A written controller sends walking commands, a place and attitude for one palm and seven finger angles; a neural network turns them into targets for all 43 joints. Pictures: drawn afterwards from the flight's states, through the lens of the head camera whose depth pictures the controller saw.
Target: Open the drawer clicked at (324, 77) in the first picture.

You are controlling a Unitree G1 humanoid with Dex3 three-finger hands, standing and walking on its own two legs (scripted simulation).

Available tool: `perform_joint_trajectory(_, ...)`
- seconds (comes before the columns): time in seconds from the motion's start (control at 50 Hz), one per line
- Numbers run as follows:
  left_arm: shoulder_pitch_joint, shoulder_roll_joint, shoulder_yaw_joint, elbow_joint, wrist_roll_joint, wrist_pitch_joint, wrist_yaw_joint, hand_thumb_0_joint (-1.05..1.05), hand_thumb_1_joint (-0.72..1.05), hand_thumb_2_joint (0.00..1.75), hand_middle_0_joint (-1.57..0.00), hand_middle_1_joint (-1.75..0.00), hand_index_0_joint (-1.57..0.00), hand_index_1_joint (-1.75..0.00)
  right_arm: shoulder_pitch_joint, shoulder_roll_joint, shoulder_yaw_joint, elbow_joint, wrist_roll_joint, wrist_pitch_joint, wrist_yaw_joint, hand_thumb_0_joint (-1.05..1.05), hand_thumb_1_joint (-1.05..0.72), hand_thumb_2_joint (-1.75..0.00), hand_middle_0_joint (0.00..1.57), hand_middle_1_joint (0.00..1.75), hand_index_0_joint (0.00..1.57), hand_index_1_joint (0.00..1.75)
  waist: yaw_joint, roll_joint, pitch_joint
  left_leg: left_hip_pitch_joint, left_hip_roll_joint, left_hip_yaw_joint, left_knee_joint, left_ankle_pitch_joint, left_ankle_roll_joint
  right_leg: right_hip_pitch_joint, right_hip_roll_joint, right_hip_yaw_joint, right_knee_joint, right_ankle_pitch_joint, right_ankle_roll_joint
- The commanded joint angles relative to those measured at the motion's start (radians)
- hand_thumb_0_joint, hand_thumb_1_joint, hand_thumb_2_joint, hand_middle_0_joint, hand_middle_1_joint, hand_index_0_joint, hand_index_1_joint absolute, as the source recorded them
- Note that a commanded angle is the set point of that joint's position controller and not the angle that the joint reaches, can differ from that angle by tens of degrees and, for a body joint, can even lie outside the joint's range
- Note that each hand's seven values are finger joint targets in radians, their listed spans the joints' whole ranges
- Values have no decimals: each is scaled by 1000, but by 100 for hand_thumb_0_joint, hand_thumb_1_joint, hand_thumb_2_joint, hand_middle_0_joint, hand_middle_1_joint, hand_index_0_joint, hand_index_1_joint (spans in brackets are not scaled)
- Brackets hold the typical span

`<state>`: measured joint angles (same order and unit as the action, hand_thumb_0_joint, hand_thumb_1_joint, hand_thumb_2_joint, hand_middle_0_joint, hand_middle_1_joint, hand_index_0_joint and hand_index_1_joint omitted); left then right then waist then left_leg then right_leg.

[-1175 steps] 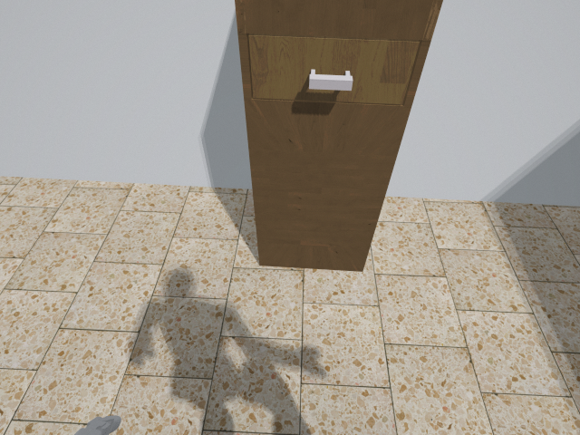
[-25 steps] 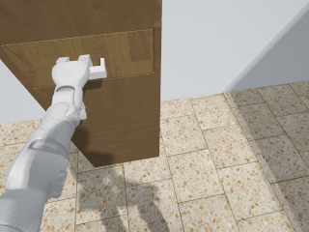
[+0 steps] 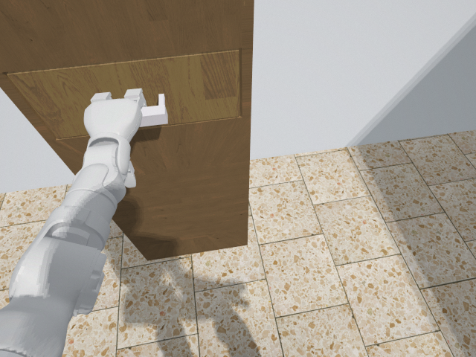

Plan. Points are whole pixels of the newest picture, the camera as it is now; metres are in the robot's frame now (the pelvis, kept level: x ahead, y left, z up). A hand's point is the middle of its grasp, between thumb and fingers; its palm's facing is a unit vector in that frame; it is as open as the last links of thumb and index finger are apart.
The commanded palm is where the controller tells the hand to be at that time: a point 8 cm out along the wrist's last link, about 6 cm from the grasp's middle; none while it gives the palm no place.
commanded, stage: close the thumb around the handle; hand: left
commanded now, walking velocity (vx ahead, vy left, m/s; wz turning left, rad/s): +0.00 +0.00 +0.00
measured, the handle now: (139, 109) +0.54 +0.18 +0.10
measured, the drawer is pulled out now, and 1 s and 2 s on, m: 0.00 0.02 0.15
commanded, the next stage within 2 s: pull the drawer open in 0.62 s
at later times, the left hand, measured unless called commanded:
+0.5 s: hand (124, 140) +0.48 +0.20 +0.08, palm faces -0.02 +0.01 -1.00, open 6.2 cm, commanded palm +0.46 +0.19 +0.13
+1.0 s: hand (125, 146) +0.47 +0.20 +0.07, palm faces +0.00 -0.01 -1.00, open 5.9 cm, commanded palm +0.43 +0.19 +0.13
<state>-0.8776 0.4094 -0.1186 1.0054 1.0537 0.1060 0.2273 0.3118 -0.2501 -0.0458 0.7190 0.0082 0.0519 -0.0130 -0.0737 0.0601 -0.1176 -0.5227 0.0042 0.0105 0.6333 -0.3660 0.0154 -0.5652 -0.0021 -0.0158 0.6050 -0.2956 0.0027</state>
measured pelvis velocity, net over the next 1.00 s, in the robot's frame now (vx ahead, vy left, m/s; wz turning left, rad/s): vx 0.00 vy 0.00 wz -0.01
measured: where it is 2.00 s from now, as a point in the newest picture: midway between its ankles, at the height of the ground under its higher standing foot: outside the picture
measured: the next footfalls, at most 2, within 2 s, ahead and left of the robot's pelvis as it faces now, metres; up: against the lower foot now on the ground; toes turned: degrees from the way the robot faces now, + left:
none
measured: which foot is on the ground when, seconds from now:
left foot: down 0.00-1.00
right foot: down 0.00-1.00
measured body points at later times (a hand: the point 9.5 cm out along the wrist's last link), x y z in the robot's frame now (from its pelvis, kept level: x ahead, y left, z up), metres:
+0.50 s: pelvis +0.00 +0.00 +0.00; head +0.07 -0.02 +0.44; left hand +0.48 +0.20 +0.13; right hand +0.06 -0.27 -0.14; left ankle -0.05 +0.11 -0.72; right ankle -0.01 -0.12 -0.72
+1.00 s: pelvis +0.00 +0.00 +0.00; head +0.06 -0.02 +0.45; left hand +0.46 +0.20 +0.13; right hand +0.05 -0.26 -0.14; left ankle -0.05 +0.11 -0.72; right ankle -0.01 -0.12 -0.72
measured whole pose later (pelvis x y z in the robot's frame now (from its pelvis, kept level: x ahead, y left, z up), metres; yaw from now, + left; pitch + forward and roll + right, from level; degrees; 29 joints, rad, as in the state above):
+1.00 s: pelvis +0.00 +0.00 +0.00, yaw -1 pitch +14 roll -1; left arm -0.75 0.39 -0.12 0.86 1.04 0.13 0.22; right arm 0.33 -0.25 -0.05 0.71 0.02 0.07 -0.01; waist -0.06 0.07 -0.13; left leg -0.48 0.01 0.02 0.62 -0.37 0.02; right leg -0.53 0.00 0.00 0.59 -0.30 0.00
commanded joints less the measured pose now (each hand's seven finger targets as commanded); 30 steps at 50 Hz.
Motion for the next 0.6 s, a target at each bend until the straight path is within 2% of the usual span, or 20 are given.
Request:
perform_joint_trajectory(0.0, -466, 150, 15, -232, 11, -27, 35, 0, -22, 42, -32, -123, -32, -123, 85, -143, -50, -78, -1, -24, -11, 0, -90, -90, 20, 30, 20, 30, -25, -8, -410, 223, -14, 4, -14, 569, 20, 206, 47, -19, -9, 414, -30)
perform_joint_trajectory(0.02, -454, 146, 19, -244, 7, -29, 36, 0, -16, 44, -32, -124, -32, -124, 86, -140, -52, -80, -2, -24, -9, 0, -90, -90, 20, 30, 20, 30, -18, -3, -423, 234, -12, 4, -12, 586, 19, 211, 48, -20, -8, 422, -30)
perform_joint_trajectory(0.06, -457, 118, -1, -273, 7, -32, 36, 0, -5, 49, -33, -125, -33, -125, 85, -140, -54, -81, -3, -24, -6, 0, -90, -90, 20, 30, 20, 30, -23, -5, -428, 258, -7, -4, -2, 646, 17, 196, 51, -24, -3, 436, -28)
perform_joint_trajectory(0.08, -439, 110, -1, -292, 2, -33, 34, 0, 0, 52, -34, -125, -34, -125, 84, -140, -59, -84, -6, -25, -3, 0, -90, -90, 20, 30, 20, 30, -18, -9, -455, 272, -8, -4, 7, 683, 18, 213, 51, -22, -4, 460, -28)
perform_joint_trajectory(0.1, -414, 123, 11, -283, -1, -31, 35, 0, 6, 54, -34, -126, -34, -126, 85, -139, -58, -84, -4, -23, -3, 0, -90, -90, 20, 30, 20, 30, -15, -2, -451, 270, -7, -4, 5, 678, 17, 213, 50, -22, -2, 458, -27)
perform_joint_trajectory(0.16, -427, 118, 4, -258, 0, -21, 33, 0, 23, 61, -35, -128, -35, -128, 77, -140, -54, -78, -2, -18, -4, 0, -90, -90, 20, 30, 20, 30, -25, -45, -396, 227, -13, 1, -6, 600, 20, 214, 50, -24, -10, 442, -26)
perform_joint_trajectory(0.18, -448, 120, -1, -252, 5, -19, 33, 0, 28, 64, -36, -128, -36, -128, 73, -144, -53, -76, -1, -17, -5, 0, -90, -90, 20, 30, 20, 30, -33, -41, -378, 225, -13, -2, -9, 595, 19, 202, 50, -25, -15, 429, -29)
perform_joint_trajectory(0.2, -467, 98, -25, -236, 6, -14, 33, 0, 34, 66, -36, -129, -36, -129, 75, -141, -51, -72, 1, -16, -6, 0, -90, -90, 20, 30, 20, 30, -43, -54, -358, 216, -13, -3, -15, 559, 19, 186, 49, -27, -15, 407, -27)
perform_joint_trajectory(0.24, -470, 146, 16, -245, 13, -14, 37, 0, 45, 71, -37, -130, -37, -130, 77, -142, -54, -68, -1, -17, -8, 0, -90, -90, 20, 30, 20, 30, -27, -28, -388, 222, -16, 0, -14, 566, 19, 202, 48, -22, -11, 417, -30)
perform_joint_trajectory(0.26, -475, 122, -5, -259, 9, -13, 35, 0, 51, 73, -37, -131, -37, -131, 76, -139, -51, -72, -4, -17, -6, 0, -90, -90, 20, 30, 20, 30, -26, -6, -412, 237, -18, 3, -10, 590, 20, 214, 47, -20, -9, 438, -30)
perform_joint_trajectory(0.28, -470, 145, 19, -261, 10, -14, 34, 0, 56, 76, -38, -131, -38, -131, 76, -141, -55, -71, -6, -15, -8, 0, -90, -90, 20, 30, 20, 30, -24, -18, -432, 242, -17, 3, -4, 603, 20, 229, 47, -19, -8, 447, -31)
perform_joint_trajectory(0.3, -464, 126, -2, -250, 9, -13, 30, 0, 62, 78, -38, -132, -38, -132, 80, -136, -52, -72, -4, -13, -7, 0, -90, -90, 20, 30, 20, 30, -26, 0, -425, 241, -16, 3, -5, 610, 17, 219, 46, -21, -4, 448, -30)
perform_joint_trajectory(0.32, -451, 118, -2, -235, 2, -11, 27, 0, 68, 80, -38, -133, -38, -133, 76, -137, -51, -72, -3, -12, -7, 0, -90, -90, 20, 30, 20, 30, -27, -20, -402, 232, -18, 3, -7, 581, 19, 215, 47, -22, -10, 433, -29)
perform_joint_trajectory(0.4, -462, 176, 34, -202, 5, -16, 25, 0, 90, 90, -40, -135, -40, -135, 72, -143, -46, -73, -2, -9, -17, 0, -90, -90, 20, 30, 20, 30, -31, -61, -378, 175, -25, 14, -22, 486, 25, 244, 41, -12, -18, 424, -27)
perform_joint_trajectory(0.42, -453, 180, 37, -188, 7, -16, 24, 0, 90, 90, -40, -135, -40, -135, 72, -143, -43, -76, 0, -9, -18, 0, -90, -90, 20, 30, 20, 30, -26, -58, -365, 163, -26, 13, -27, 471, 24, 240, 41, -14, -18, 411, -29)
perform_joint_trajectory(0.46, -477, 151, 8, -192, 11, -19, 24, 0, 90, 90, -40, -135, -40, -135, 74, -141, -44, -73, 2, -13, -18, 0, -90, -90, 20, 30, 20, 30, -38, -46, -344, 174, -23, 12, -27, 470, 23, 209, 43, -17, -20, 393, -29)
perform_joint_trajectory(0.5, -463, 158, 20, -193, 10, -26, 25, 0, 90, 90, -40, -135, -40, -135, 77, -141, -46, -79, 1, -15, -17, 0, -90, -90, 20, 30, 20, 30, -28, -35, -369, 183, -22, 12, -25, 481, 23, 216, 43, -15, -17, 390, -30)
perform_joint_trajectory(0.54, -477, 185, 38, -186, 14, -27, 28, 0, 90, 90, -40, -135, -40, -135, 83, -145, -46, -72, -2, -16, -21, 0, -90, -90, 20, 30, 20, 30, -32, -46, -377, 178, -22, 14, -22, 479, 23, 219, 42, -13, -15, 400, -28)
perform_joint_trajectory(0.58, -487, 165, 23, -210, 12, -34, 30, 0, 90, 90, -40, -135, -40, -135, 81, -143, -48, -79, -2, -17, -18, 0, -90, -90, 20, 30, 20, 30, -29, -32, -402, 189, -24, 10, -18, 497, 21, 227, 44, -13, -14, 401, -31)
